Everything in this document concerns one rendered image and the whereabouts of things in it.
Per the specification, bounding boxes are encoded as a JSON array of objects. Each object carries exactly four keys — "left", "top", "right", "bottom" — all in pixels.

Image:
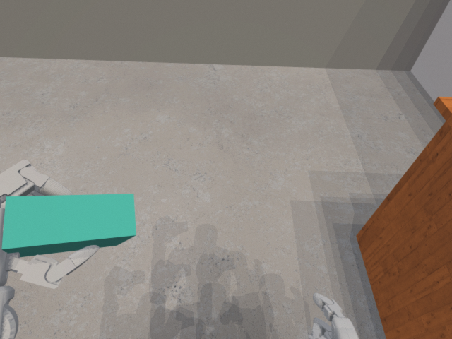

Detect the robot right hand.
[{"left": 309, "top": 292, "right": 359, "bottom": 339}]

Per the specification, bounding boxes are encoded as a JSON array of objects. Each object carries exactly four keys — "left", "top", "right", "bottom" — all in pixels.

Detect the robot left forearm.
[{"left": 0, "top": 286, "right": 18, "bottom": 339}]

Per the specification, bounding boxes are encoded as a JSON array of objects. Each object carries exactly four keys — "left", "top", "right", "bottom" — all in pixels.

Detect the table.
[{"left": 356, "top": 97, "right": 452, "bottom": 339}]

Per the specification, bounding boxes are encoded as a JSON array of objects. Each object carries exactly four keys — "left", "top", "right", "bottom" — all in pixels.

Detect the robot left hand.
[{"left": 0, "top": 160, "right": 99, "bottom": 289}]

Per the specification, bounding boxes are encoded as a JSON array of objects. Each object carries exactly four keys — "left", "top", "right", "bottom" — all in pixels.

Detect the sponge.
[{"left": 2, "top": 194, "right": 136, "bottom": 257}]

